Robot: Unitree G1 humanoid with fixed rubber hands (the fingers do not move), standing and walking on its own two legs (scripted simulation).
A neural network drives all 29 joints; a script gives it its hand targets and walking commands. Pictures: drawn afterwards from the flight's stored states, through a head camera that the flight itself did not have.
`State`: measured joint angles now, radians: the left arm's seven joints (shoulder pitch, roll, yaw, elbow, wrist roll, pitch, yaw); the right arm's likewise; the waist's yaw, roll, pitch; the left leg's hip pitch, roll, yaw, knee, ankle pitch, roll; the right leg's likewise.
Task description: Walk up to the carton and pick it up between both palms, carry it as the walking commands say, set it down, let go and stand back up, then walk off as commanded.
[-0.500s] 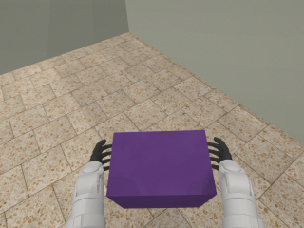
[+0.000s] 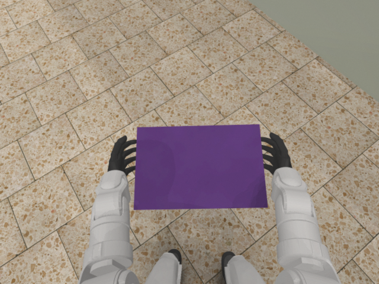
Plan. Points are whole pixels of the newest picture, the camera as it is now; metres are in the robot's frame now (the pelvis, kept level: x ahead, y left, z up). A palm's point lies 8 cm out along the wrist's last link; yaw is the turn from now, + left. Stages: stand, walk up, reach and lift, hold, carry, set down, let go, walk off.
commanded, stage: set down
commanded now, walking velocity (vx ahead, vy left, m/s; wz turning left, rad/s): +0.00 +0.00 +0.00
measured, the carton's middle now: (198, 173) +0.37 +0.02 -0.15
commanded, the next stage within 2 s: none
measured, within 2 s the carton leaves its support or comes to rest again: neither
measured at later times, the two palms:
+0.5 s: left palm (130, 168) +0.38 +0.19 -0.13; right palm (264, 164) +0.39 -0.15 -0.13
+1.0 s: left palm (138, 166) +0.41 +0.20 -0.22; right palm (255, 165) +0.42 -0.15 -0.23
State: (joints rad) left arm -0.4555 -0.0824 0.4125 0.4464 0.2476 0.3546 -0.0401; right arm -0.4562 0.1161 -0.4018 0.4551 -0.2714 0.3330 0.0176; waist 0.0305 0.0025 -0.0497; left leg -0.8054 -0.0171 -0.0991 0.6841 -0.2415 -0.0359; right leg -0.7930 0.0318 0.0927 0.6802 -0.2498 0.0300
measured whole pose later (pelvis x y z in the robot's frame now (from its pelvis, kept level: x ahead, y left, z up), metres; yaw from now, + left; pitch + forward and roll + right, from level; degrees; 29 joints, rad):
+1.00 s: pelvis -0.05 +0.00 -0.15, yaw +0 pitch +47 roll +0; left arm -0.89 0.02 0.47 0.61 0.21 0.38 0.07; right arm -0.89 0.01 -0.48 0.59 -0.25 0.38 -0.02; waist 0.04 -0.01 -0.26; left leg -1.77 -0.07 -0.10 1.35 -0.40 -0.06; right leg -1.76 0.08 0.11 1.35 -0.42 0.06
